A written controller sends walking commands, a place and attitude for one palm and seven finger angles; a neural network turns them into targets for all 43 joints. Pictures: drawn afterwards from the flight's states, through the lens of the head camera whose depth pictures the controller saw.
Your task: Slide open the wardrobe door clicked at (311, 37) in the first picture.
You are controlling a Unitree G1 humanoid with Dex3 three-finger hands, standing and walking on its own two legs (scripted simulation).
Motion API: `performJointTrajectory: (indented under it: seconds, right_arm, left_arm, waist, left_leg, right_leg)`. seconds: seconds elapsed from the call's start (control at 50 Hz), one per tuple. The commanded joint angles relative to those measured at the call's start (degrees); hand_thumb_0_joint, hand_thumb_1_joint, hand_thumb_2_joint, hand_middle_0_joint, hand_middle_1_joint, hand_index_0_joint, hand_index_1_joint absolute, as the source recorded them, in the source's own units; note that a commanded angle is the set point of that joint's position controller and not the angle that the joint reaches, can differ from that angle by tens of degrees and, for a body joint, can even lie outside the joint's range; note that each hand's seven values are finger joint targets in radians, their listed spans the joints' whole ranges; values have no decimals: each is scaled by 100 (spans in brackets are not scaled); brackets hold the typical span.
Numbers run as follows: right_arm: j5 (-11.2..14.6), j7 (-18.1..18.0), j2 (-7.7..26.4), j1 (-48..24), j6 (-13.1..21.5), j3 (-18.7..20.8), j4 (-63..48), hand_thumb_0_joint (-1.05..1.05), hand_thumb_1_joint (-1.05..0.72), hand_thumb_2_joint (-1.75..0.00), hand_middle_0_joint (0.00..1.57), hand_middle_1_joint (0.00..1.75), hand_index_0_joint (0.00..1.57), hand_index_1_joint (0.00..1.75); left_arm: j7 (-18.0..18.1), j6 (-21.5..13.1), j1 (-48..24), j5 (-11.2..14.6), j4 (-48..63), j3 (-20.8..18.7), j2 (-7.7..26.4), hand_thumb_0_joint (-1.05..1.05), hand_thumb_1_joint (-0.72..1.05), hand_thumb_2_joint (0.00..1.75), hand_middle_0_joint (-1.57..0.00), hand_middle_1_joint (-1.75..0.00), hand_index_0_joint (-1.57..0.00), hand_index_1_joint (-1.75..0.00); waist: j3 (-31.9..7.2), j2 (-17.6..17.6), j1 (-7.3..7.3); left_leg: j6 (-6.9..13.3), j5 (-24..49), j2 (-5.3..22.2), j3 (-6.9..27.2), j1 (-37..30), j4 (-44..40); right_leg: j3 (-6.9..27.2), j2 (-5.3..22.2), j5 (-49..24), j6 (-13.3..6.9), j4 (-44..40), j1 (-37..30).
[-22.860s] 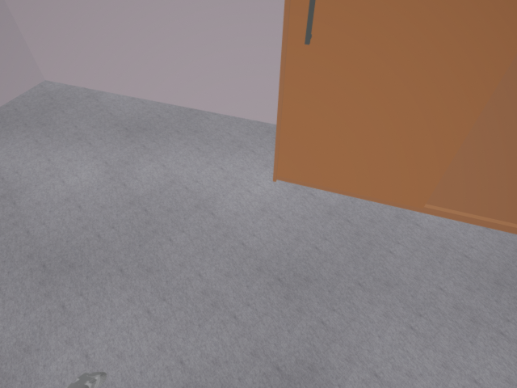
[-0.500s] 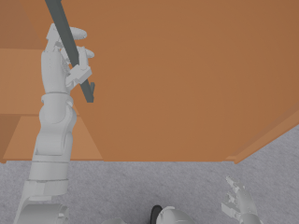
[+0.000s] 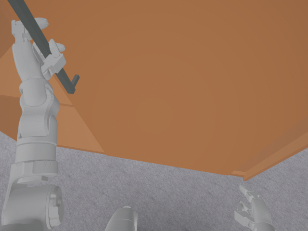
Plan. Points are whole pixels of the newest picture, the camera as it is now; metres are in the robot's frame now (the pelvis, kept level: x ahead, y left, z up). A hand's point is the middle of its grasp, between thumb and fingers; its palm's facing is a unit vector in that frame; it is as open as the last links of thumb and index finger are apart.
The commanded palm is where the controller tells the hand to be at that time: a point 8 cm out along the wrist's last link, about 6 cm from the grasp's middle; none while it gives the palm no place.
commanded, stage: step sideways, sliding the door along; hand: left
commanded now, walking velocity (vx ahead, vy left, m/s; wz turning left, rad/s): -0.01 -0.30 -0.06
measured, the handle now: (52, 48) +0.47 +0.30 +0.17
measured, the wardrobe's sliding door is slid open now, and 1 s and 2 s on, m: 0.64 0.64 0.64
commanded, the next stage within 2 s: stop walking and hold the door there in 0.14 s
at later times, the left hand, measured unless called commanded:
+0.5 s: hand (57, 59) +0.43 +0.27 +0.18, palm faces +0.61 -0.71 -0.36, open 6.8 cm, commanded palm +0.38 +0.29 +0.15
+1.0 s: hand (58, 58) +0.42 +0.27 +0.18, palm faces +0.55 -0.81 -0.22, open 6.5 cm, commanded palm +0.37 +0.28 +0.15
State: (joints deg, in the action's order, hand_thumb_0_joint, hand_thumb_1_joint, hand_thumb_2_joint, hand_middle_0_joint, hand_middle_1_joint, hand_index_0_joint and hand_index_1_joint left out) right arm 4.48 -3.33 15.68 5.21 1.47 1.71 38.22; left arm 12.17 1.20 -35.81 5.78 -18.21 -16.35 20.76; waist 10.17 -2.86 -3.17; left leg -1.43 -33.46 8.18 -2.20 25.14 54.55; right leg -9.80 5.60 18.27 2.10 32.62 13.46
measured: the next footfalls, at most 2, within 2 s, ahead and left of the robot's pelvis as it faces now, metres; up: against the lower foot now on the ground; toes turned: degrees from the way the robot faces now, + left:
left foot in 0.06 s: +0.07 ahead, +0.10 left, +0.00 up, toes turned +11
right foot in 0.44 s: +0.17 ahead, -0.23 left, +0.00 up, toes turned -9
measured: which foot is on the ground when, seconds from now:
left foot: up 0.00-0.04, down 0.06-0.44, up 0.46-0.76, down 0.78-1.00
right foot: down 0.00-0.06, up 0.08-0.42, down 0.44-0.80, up 0.82-1.00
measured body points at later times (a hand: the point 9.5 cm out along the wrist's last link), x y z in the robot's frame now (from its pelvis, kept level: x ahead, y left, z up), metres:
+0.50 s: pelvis +0.08 -0.10 -0.01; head +0.13 -0.12 +0.43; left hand +0.39 +0.30 +0.20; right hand +0.29 -0.32 -0.10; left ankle +0.03 +0.08 -0.69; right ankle +0.14 -0.22 -0.73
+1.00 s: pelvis +0.03 -0.06 +0.01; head +0.03 -0.05 +0.46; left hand +0.39 +0.31 +0.19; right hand +0.09 -0.34 -0.09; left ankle +0.08 +0.03 -0.73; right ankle +0.01 -0.19 -0.70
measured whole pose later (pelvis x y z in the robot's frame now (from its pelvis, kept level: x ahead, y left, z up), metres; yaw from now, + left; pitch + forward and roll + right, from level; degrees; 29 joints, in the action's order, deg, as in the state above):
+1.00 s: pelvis +0.03 -0.06 +0.01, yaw -6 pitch -1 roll -2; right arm 3.0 -4.8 14.1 18.6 3.7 -0.6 40.2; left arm 8.4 -4.3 -23.3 1.5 -33.1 -26.9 33.5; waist -0.4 -0.2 1.5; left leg 1.6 -12.2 4.1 -6.2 16.4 29.2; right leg -3.8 0.3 21.7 0.9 39.6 17.0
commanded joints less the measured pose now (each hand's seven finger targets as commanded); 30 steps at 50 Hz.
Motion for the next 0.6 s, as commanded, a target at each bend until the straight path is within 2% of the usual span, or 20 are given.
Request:
performJointTrajectory:
  seconds: [0.0,0.02,0.04,0.06,0.08,0.1,0.14,0.22,0.24,0.26,0.32,0.38,0.4,0.42,0.44,0.46,0.48,0.5,0.54,0.58]
  right_arm:
    - [-71,-102,280,-4,208,30,-655,0,-90,-90,20,30,20,30]
    - [-135,-112,503,6,202,193,-738,0,-90,-90,20,30,20,30]
    - [-158,-6,644,38,212,281,-875,0,-90,-90,20,30,20,30]
    - [-81,188,588,-106,240,255,-908,0,-90,-90,20,30,20,30]
    - [-50,331,910,-269,207,412,-1013,0,-90,-90,20,30,20,30]
    - [-74,303,647,-187,242,357,-990,0,-90,-90,20,30,20,30]
    - [-137,377,681,-172,317,388,-983,0,-90,-90,20,30,20,30]
    - [-191,408,631,-24,395,407,-1187,0,-90,-90,20,30,20,30]
    - [-269,242,917,300,207,437,-691,0,-90,-90,20,30,20,30]
    - [-247,225,711,348,147,369,-1040,0,-90,-90,20,30,20,30]
    - [-149,160,609,208,414,229,-1098,0,-90,-90,20,30,20,30]
    - [-54,172,613,220,525,147,-1072,0,-90,-90,20,30,20,30]
    - [-39,122,525,257,486,159,-1033,0,-90,-90,20,30,20,30]
    - [-88,15,369,106,422,76,-1140,0,-90,-90,20,30,20,30]
    - [-111,-66,393,-44,438,50,-1149,0,-90,-90,20,30,20,30]
    - [-199,-100,355,-69,514,-34,-1021,0,-90,-90,20,30,20,30]
    - [-114,-61,607,189,452,-18,-806,0,-90,-90,20,30,20,30]
    - [-81,-55,644,-16,402,-5,-793,0,-90,-90,20,30,20,30]
    - [-78,-102,682,-199,361,10,-726,0,-90,-90,20,30,20,30]
    - [-97,-117,759,-174,283,65,-613,0,-90,-90,20,30,20,30]
  left_arm:
    - [-494,-1060,-2625,-164,3037,1558,-147,0,90,90,-45,-140,-45,-140]
    - [-555,-1128,-2541,-48,3242,1689,-286,0,90,90,-45,-140,-45,-140]
    - [-604,-1155,-2461,-33,3430,1861,-625,0,90,90,-45,-140,-45,-140]
    - [-624,-1117,-2566,-87,3201,1694,-539,0,90,90,-45,-140,-45,-140]
    - [-725,-1069,-2673,-197,3031,1603,-455,0,90,90,-45,-140,-45,-140]
    - [-769,-1101,-2658,-226,3289,1837,-662,0,90,90,-45,-140,-45,-140]
    - [-745,-1000,-2592,-314,3473,1553,-248,0,90,90,-45,-140,-45,-140]
    - [-868,-882,-2077,-328,3458,1440,-137,0,90,90,-45,-140,-45,-140]
    - [-614,-820,-499,-527,1040,-1583,2952,0,90,90,-45,-140,-45,-140]
    - [-727,-850,-573,-509,1445,-755,2232,0,90,90,-45,-140,-45,-140]
    - [-791,-1000,-736,-423,1641,-618,2077,0,90,90,-45,-140,-45,-140]
    - [-744,-1046,-87,-485,1011,-973,2439,0,90,90,-45,-140,-45,-140]
    - [-712,-1089,-31,-575,796,-1270,2871,0,90,90,-45,-140,-45,-140]
    - [-664,-1048,320,-612,308,-1554,3283,0,90,90,-45,-140,-45,-140]
    - [-599,-867,569,-530,177,-1912,3470,0,90,90,-45,-140,-45,-140]
    - [-576,-855,310,-595,364,-2139,3675,0,90,90,-45,-140,-45,-140]
    - [-542,-910,378,-587,-16,-2526,4039,0,90,90,-45,-140,-45,-140]
    - [-532,-979,364,-480,55,-2208,3450,0,90,90,-45,-140,-45,-140]
    - [-405,-1017,649,-446,-161,-2407,3429,0,90,90,-45,-140,-45,-140]
    - [-372,-1022,763,-510,-592,-2571,3598,0,90,90,-45,-140,-45,-140]
  waist:
    - [-3005,952,608]
    - [-3054,-435,780]
    - [-3518,-1795,530]
    - [-3682,-894,454]
    - [-3365,-343,424]
    - [-3163,-600,547]
    - [-2759,-1526,508]
    - [-2796,-1697,470]
    - [-2982,-1694,318]
    - [-2909,-1816,311]
    - [-2507,-2587,416]
    - [-2628,-1587,249]
    - [-2792,-178,238]
    - [-2977,1371,161]
    - [-2863,1601,137]
    - [-2336,1198,281]
    - [-2377,1587,261]
    - [-2581,1794,196]
    - [-2839,1791,198]
    - [-2753,1797,233]
  left_leg:
    - [75,2290,-146,-615,-1367,-2838]
    - [420,5246,719,316,-3483,-3186]
    - [1057,8755,2385,2199,-4932,-2653]
    - [1256,8290,2626,2151,-4845,-2555]
    - [1314,6472,2646,1708,-3911,-2753]
    - [1249,6442,2305,1216,-3887,-2708]
    - [849,6993,1807,400,-3815,-2693]
    - [533,7316,1370,-352,-3745,-2731]
    - [594,7647,1364,-486,-3890,-2771]
    - [683,7561,1377,-366,-3757,-2624]
    - [417,6946,1172,-968,-3456,-2628]
    - [182,5487,740,-1037,-2813,-1261]
    - [77,3605,243,-1005,-1956,-214]
    - [4,99,-628,-629,-197,949]
    - [22,-687,-643,181,100,1514]
    - [2,-317,-392,333,125,1419]
    - [-117,-216,-426,367,252,1788]
    - [-136,5,-585,480,270,1885]
    - [-118,197,-617,344,323,1330]
    - [-67,429,-696,145,-169,637]
  right_leg:
    - [486,675,-5131,-652,1111,-1439]
    - [329,151,-2455,-168,2212,713]
    - [720,-395,1648,24,3194,2391]
    - [1354,-250,1714,-118,3741,2215]
    - [1482,-163,1308,-90,3833,2173]
    - [1232,-175,1207,-76,3699,2306]
    - [910,-168,790,-37,3484,2468]
    - [388,-458,-78,61,2614,1945]
    - [293,-606,-86,179,2592,2005]
    - [241,-646,41,144,2192,1884]
    - [-19,-743,-276,76,1090,1424]
    - [-17,-730,-1846,11,-640,-78]
    - [665,-89,-3827,-183,-794,-933]
    - [2449,1174,-7008,-884,-341,-2002]
    - [2756,1804,-7377,-969,-498,-1552]
    - [2733,1816,-6044,-931,-852,-959]
    - [2922,1841,-4993,-1086,-961,-853]
    - [2402,1551,-5212,-1045,-718,-1205]
    - [1851,1428,-5767,-1015,-432,-1606]
    - [1634,1365,-4666,-904,-677,-962]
